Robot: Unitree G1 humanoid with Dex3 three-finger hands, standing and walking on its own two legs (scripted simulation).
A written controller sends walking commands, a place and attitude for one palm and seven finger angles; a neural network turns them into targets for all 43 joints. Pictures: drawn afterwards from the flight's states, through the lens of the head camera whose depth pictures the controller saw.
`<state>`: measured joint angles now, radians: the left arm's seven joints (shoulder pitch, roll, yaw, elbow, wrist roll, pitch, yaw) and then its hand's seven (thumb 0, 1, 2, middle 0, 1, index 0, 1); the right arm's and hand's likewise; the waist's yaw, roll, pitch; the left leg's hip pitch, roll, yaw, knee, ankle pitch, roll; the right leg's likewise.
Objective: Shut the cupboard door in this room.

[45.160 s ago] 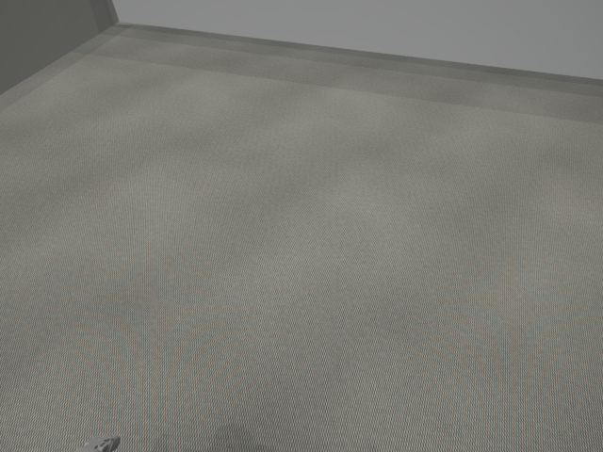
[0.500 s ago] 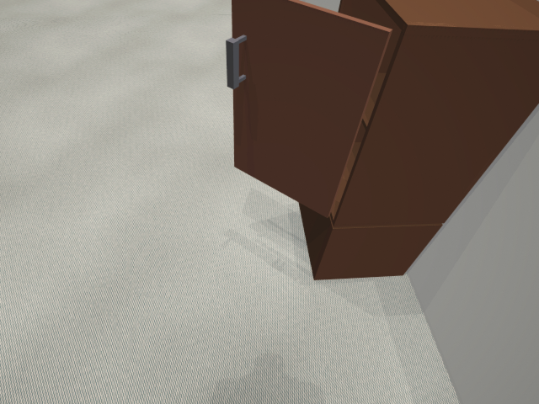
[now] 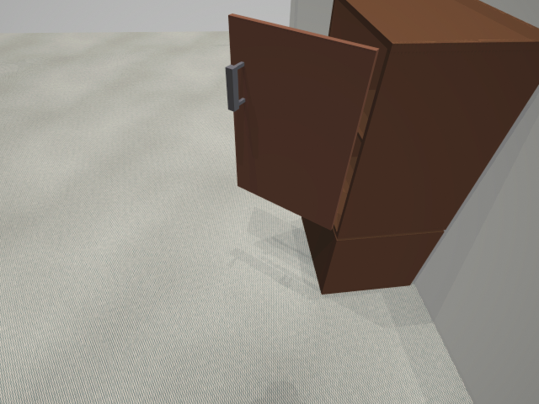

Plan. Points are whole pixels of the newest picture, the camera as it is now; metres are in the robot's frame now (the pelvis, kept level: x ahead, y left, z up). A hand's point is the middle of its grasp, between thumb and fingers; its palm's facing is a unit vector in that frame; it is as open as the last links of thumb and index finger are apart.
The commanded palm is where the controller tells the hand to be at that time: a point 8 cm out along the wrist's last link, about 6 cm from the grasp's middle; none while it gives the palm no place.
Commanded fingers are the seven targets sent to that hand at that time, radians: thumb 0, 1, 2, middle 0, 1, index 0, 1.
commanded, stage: let the arm hang, fingers relaxed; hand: left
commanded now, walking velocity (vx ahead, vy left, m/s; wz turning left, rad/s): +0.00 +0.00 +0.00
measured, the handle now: (237, 86) +0.90 +0.14 +0.06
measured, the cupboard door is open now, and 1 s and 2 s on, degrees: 50 50 50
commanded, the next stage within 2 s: look to check the result in 0.18 s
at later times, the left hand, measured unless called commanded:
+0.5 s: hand out of the picture -0.04 +0.18 -0.17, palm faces +0.03 -0.98 -0.20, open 7.4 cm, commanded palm none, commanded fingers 0.00 0.90 0.90 -0.20 -0.30 -0.20 -0.30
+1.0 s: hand out of the picture +0.03 +0.19 -0.17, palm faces +0.03 -0.97 -0.22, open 7.4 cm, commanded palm none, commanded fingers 0.00 0.90 0.90 -0.20 -0.30 -0.20 -0.30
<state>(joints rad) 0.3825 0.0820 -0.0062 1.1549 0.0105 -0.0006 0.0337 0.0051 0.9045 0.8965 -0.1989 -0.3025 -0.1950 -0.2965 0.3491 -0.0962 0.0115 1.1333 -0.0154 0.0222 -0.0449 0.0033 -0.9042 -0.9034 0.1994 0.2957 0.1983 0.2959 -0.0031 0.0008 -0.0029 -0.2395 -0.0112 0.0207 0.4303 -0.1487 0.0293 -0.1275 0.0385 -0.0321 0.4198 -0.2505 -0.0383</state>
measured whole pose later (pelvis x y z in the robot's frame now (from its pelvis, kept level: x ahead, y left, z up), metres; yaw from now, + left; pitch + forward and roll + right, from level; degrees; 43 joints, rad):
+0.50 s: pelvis +0.00 +0.01 +0.00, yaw +0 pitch -2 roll +0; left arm 0.36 0.15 0.01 1.15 0.01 0.00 0.03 0.01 0.90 0.90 -0.20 -0.30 -0.19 -0.30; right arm 0.32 -0.14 0.00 1.12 -0.01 0.01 -0.04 0.00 -0.90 -0.90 0.20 0.30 0.20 0.30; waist -0.01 0.01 0.02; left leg -0.24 -0.03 0.03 0.40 -0.14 0.04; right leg -0.14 0.02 -0.02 0.41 -0.25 -0.02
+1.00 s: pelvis +0.02 +0.01 +0.00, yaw +1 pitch -1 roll +0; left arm 0.25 0.19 0.01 1.12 0.01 0.00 0.03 0.01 0.90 0.90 -0.20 -0.30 -0.20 -0.30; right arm 0.25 -0.19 0.00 1.10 -0.01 0.02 -0.03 0.00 -0.90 -0.90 0.20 0.30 0.20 0.30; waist -0.02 0.00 0.04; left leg -0.23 -0.04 0.01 0.41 -0.16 0.04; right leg -0.11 0.02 -0.04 0.40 -0.27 -0.02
